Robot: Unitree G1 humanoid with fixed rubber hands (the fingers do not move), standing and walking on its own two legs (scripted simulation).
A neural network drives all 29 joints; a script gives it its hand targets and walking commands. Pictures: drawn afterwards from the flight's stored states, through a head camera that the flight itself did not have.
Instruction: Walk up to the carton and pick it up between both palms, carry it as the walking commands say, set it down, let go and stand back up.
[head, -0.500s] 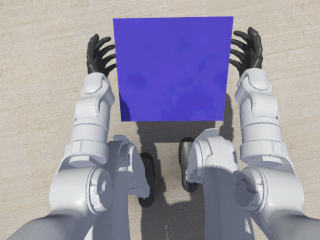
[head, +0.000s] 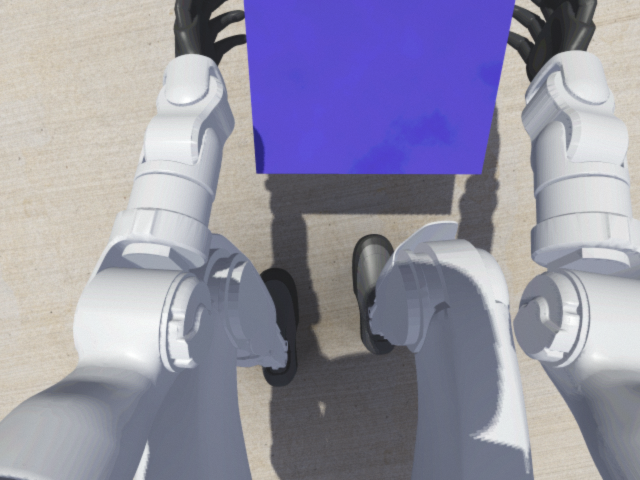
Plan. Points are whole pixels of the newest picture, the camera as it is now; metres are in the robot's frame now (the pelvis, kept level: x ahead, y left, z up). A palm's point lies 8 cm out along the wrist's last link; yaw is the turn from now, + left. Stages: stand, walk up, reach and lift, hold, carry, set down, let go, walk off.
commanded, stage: set down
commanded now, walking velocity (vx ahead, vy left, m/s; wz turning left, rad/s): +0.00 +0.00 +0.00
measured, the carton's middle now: (365, 58) +0.54 -0.08 -0.26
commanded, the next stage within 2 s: none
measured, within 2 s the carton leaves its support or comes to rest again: rests again in 1.88 s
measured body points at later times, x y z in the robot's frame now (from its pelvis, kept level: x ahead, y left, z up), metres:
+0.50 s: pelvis +0.01 -0.01 -0.02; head +0.36 -0.03 +0.25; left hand +0.57 +0.10 -0.17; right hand +0.54 -0.25 -0.17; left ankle +0.11 +0.08 -0.36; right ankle +0.15 -0.09 -0.36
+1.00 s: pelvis +0.01 -0.01 -0.03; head +0.36 -0.04 +0.24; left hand +0.57 +0.10 -0.18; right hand +0.54 -0.26 -0.18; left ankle +0.11 +0.08 -0.36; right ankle +0.15 -0.09 -0.36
